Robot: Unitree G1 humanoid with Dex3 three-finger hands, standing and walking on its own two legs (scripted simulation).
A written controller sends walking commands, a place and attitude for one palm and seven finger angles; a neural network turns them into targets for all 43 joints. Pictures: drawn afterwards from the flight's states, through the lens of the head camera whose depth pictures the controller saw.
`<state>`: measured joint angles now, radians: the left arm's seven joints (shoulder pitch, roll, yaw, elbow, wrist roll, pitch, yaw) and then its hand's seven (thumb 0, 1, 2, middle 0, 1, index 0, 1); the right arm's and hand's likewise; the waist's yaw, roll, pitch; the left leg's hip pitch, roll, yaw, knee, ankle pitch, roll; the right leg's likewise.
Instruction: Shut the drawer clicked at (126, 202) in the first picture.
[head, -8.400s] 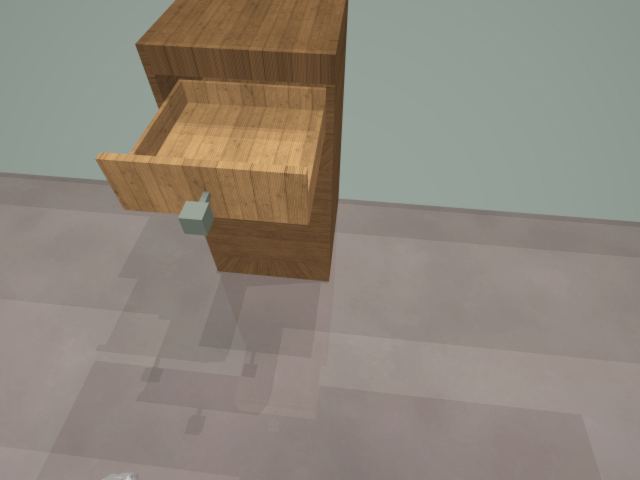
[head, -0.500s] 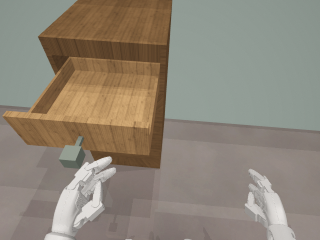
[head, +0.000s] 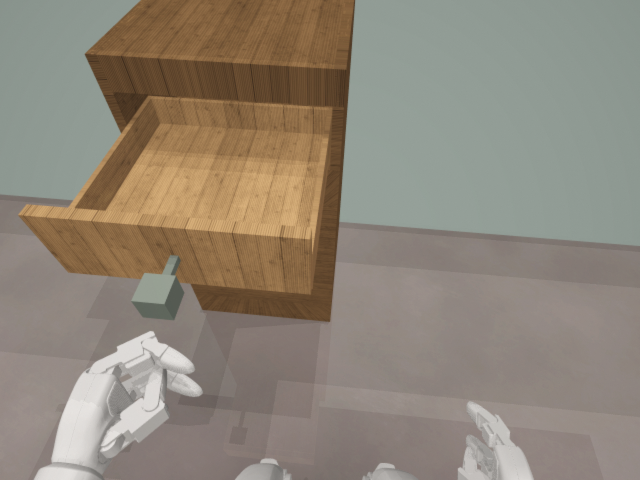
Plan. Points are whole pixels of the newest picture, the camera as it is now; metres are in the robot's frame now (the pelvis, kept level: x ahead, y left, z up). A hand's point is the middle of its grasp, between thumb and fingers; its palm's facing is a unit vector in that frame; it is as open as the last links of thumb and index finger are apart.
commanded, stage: raise the hand and make a fist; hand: left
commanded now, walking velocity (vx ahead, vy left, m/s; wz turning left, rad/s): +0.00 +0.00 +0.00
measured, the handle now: (164, 283) +0.36 +0.23 +0.02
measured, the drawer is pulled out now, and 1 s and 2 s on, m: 0.30 0.30 0.30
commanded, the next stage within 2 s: bring the fist close to the handle in 1.04 s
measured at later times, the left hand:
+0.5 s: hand (126, 402) +0.18 +0.19 +0.11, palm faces -0.01 -1.00 -0.10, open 3.2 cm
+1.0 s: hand (110, 387) +0.19 +0.20 +0.12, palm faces -0.01 -0.99 -0.10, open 3.3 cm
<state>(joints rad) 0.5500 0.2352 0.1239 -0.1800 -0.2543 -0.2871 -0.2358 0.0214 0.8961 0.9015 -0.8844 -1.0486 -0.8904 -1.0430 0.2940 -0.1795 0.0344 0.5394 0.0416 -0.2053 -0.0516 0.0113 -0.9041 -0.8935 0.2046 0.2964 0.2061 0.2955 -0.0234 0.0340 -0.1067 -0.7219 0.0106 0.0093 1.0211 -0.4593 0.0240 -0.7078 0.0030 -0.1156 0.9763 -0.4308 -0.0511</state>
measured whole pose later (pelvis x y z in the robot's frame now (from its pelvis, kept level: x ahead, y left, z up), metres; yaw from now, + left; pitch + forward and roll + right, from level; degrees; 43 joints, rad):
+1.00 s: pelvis +0.03 +0.00 +0.03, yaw +1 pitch +4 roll -1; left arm 0.60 0.27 0.22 -0.25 -0.30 -0.24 -0.31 0.02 0.90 0.90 -1.39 -1.60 -1.40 -1.60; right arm 0.25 -0.24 0.02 0.58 0.06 -0.34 -0.05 0.01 -0.91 -0.89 0.20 0.30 0.20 0.30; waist 0.01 0.04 -0.08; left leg -0.47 0.00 0.00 0.82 -0.42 0.03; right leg -0.45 0.01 -0.11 0.77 -0.39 -0.04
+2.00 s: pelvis +0.01 +0.00 +0.00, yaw +0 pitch +13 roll -2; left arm 0.28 0.27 0.22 0.11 -0.29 -0.38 -0.34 0.02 0.90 0.90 -1.39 -1.60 -1.40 -1.60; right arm 0.23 -0.25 0.02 0.56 0.03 -0.26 -0.04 0.01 -0.91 -0.89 0.20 0.30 0.20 0.30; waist -0.03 0.02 -0.11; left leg -0.79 0.00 0.00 1.05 -0.48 0.03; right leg -0.77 0.00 -0.12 1.00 -0.46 -0.05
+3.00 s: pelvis +0.01 +0.00 -0.02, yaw +1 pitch +16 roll -2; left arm 0.15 0.27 0.17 0.17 -0.26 -0.40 -0.30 0.02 0.86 0.90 -1.39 -1.60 -1.48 -1.60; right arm 0.23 -0.26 0.03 0.54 0.03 -0.16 -0.04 0.01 -0.91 -0.89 0.20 0.30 0.20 0.29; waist -0.03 0.03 -0.13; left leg -0.91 0.00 -0.01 1.14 -0.51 0.03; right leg -0.88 -0.01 -0.13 1.09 -0.49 -0.05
